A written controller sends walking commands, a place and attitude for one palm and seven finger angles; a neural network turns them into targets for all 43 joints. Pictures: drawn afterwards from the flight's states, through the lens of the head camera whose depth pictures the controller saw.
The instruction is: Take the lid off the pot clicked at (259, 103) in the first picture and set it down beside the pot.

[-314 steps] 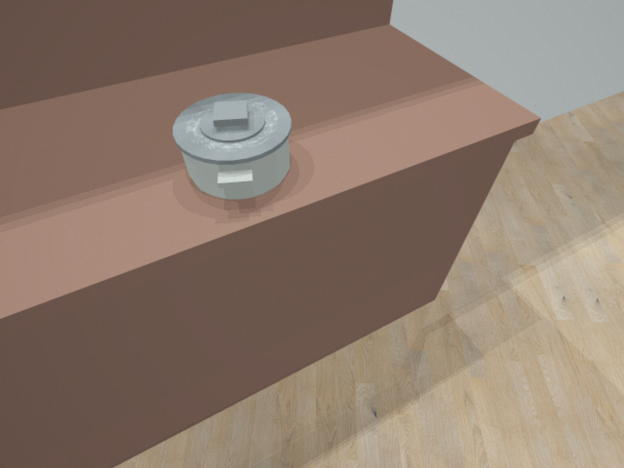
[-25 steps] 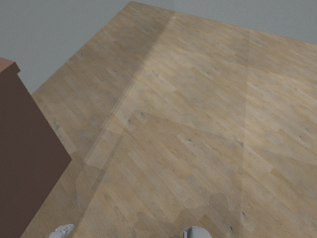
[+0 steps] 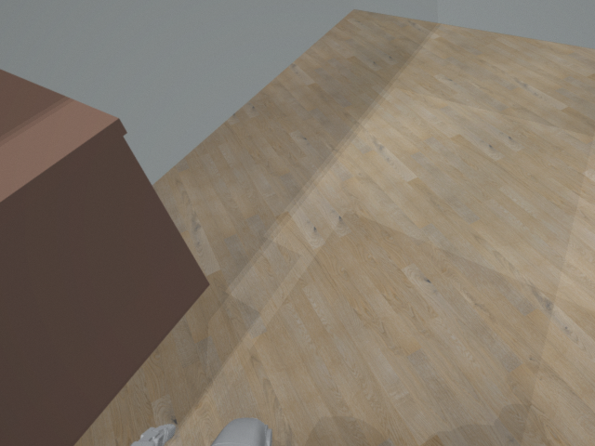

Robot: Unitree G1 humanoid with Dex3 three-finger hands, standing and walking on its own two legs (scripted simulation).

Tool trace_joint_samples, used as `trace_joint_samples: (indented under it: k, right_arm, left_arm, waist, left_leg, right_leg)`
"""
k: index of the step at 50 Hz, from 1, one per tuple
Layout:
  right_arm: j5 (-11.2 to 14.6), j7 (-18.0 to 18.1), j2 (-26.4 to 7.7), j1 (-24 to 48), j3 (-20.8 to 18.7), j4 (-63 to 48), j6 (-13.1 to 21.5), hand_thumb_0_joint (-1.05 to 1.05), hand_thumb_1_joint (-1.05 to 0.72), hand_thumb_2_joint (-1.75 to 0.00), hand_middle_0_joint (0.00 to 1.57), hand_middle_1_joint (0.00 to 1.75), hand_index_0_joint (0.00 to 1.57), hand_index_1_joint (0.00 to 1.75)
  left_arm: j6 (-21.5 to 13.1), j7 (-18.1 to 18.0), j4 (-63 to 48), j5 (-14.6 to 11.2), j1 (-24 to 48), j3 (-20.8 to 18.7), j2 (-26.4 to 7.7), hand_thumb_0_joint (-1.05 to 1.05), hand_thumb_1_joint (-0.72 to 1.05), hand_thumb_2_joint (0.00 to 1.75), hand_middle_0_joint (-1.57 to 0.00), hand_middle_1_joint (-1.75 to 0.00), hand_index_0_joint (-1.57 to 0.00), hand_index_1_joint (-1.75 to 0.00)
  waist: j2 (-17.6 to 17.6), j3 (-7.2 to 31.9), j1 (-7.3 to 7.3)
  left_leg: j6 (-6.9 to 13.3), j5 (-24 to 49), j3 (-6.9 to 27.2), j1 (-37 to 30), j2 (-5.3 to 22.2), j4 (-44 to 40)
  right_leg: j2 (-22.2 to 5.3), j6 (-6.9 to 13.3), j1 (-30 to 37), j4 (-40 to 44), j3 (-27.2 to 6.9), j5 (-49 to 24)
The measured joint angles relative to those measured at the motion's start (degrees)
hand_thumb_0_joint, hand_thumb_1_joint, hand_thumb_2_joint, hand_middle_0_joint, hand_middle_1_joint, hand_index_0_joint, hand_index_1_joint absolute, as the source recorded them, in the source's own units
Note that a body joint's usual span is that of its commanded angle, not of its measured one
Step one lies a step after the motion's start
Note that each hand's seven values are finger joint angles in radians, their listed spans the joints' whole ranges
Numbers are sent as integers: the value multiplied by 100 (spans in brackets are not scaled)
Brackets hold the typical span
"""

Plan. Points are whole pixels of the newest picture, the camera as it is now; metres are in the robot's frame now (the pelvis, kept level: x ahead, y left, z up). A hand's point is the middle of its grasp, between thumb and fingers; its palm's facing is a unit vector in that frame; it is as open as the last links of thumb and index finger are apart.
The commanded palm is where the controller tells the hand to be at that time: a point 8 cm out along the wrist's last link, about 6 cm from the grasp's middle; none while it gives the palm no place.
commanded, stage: turn to face it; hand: left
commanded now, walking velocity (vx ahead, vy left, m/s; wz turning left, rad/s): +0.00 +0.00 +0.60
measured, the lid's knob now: out of the picture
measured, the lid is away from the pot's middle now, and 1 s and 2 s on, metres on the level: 0.00 0.00 0.00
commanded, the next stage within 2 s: take the last steps up to it in 1.56 s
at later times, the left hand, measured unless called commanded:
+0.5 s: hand out of the picture -0.01 +0.28 -0.18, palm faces +0.37 -0.90 -0.24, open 7.4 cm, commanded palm none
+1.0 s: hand out of the picture +0.05 +0.24 -0.13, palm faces +0.54 -0.78 -0.31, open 7.4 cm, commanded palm none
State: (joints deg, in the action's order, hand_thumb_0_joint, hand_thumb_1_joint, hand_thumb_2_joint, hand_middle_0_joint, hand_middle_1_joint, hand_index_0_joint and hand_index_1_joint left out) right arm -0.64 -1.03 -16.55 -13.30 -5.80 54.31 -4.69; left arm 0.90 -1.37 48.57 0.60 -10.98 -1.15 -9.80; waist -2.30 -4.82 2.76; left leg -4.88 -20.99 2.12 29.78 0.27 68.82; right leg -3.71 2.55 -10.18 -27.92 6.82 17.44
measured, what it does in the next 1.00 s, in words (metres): steps on the spot, turning left: left foot, then right foot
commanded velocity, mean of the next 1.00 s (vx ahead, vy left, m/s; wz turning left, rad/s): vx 0.00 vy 0.00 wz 0.60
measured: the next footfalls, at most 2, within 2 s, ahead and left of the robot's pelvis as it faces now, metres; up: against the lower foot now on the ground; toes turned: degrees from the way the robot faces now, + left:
left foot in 0.32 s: +0.03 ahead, +0.14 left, +0.00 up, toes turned +18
right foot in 0.88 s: +0.13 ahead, -0.06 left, +0.00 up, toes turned +33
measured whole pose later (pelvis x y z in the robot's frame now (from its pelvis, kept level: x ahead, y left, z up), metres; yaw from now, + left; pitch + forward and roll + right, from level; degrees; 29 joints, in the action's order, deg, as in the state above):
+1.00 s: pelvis +0.05 +0.00 -0.01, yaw +37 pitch +0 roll +2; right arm -0.7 0.0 -15.8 -16.0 -5.7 54.8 -4.5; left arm 1.5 -1.5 47.2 0.4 -8.1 -1.2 -10.9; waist -3.9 -3.4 3.5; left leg -2.3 -25.4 5.7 27.2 -4.4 59.4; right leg -1.6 1.7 -12.7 -29.8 3.4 17.7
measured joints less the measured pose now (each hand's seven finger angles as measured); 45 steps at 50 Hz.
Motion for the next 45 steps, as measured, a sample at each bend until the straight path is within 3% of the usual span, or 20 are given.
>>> trace_joint_samples:
  k: [8, 14, 16, 17, 19, 22, 25, 30, 37, 41, 44, 45]
  right_arm:
    - [13, -10, 14, 524, 52, -36, -73, 1, -91, -90, 20, 30, 20, 30]
    - [48, -17, 149, 961, 171, -258, 64, 1, -91, -90, 20, 30, 20, 30]
    - [41, -28, 181, 1012, 217, -380, 162, 1, -91, -90, 20, 30, 20, 30]
    - [29, -28, 208, 1037, 223, -430, 238, 1, -91, -90, 20, 30, 20, 30]
    - [53, -20, 274, 1050, 266, -493, 327, 1, -91, -90, 20, 30, 20, 30]
    - [43, 53, 342, 898, 332, -500, 343, 0, -90, -90, 20, 30, 20, 30]
    - [46, 86, 408, 721, 381, -420, 321, 0, -90, -90, 20, 30, 21, 30]
    - [57, 74, 495, 420, 398, -295, 304, 0, -90, -90, 21, 30, 21, 30]
    - [9, 94, 489, 10, 311, -178, 265, 1, -90, -90, 21, 30, 21, 30]
    - [-15, 127, 394, -173, 240, -102, 211, 1, -90, -90, 21, 30, 21, 30]
    - [22, 143, 302, -298, 178, -44, 157, 1, -90, -90, 21, 30, 21, 30]
    - [53, 148, 257, -305, 147, -12, 140, 1, -90, -90, 21, 30, 21, 30]
  left_arm:
    - [0, 12, 173, 61, -461, -43, -49, 0, 90, 90, -20, -30, -20, -30]
    - [79, 13, 307, 95, -709, -168, -314, 0, 90, 90, -20, -30, -20, -30]
    - [100, 30, 339, 68, -800, -217, -425, 0, 90, 90, -20, -30, -20, -30]
    - [125, 44, 373, 43, -805, -248, -490, 0, 90, 90, -20, -30, -20, -30]
    - [260, 29, 441, 25, -686, -275, -596, 0, 90, 90, -20, -30, -20, -30]
    - [366, 17, 454, 38, -476, -296, -626, 0, 91, 90, -20, -30, -20, -30]
    - [311, 66, 339, 44, -254, -301, -630, 0, 91, 90, -19, -30, -20, -30]
    - [240, 82, 160, 45, 25, -276, -613, 0, 91, 90, -19, -30, -20, -30]
    - [272, 47, 66, 6, 331, -241, -558, 0, 91, 90, -20, -30, -20, -30]
    - [231, 31, -27, -43, 497, -188, -472, 0, 91, 90, -19, -30, -20, -30]
    - [125, 27, -131, -74, 505, -123, -406, 0, 91, 90, -20, -30, -20, -30]
    - [74, 9, -140, -60, 500, -112, -359, 0, 91, 90, -20, -30, -20, -30]
  waist:
    - [150, -119, -276]
    - [371, -189, -521]
    - [450, -138, -547]
    - [531, -130, -546]
    - [645, -175, -570]
    - [573, -100, -538]
    - [517, -45, -505]
    - [453, 47, -404]
    - [313, 115, -131]
    - [162, 101, 19]
    - [67, 156, 48]
    - [-15, 152, 34]
  left_leg:
    - [-41, -115, -241, -213, 207, -743]
    - [159, -175, -675, -811, 116, -2361]
    - [278, 362, -807, -1197, 28, -3248]
    - [524, 362, -821, -1258, -62, -3392]
    - [813, 202, -748, -1196, -187, -3179]
    - [870, 287, -512, -1330, -220, -3402]
    - [887, 555, -279, -1541, -274, -3857]
    - [903, 823, 45, -1711, -366, -4304]
    - [832, 868, 480, -1591, -514, -4300]
    - [714, 823, 764, -1425, -600, -4130]
    - [576, 688, 955, -1234, -713, -3827]
    - [537, 465, 960, -1121, -680, -3572]
  right_leg:
    - [-189, -46, 129, -96, 568, 177]
    - [-365, -213, 43, -465, 952, 442]
    - [-492, -317, -76, -860, 1076, 661]
    - [-600, -377, -263, -1306, 972, 796]
    - [-545, -516, -760, -2492, 323, 1404]
    - [-342, -663, -1356, -3614, -241, 1238]
    - [-304, -769, -1730, -3921, -553, 605]
    - [-265, -883, -1916, -3634, -816, 133]
    - [-5, -883, -1603, -2603, -860, 458]
    - [251, -771, -1212, -1701, -851, 626]
    - [374, -679, -641, -490, -813, 41]
    - [419, -415, -543, -302, -745, -76]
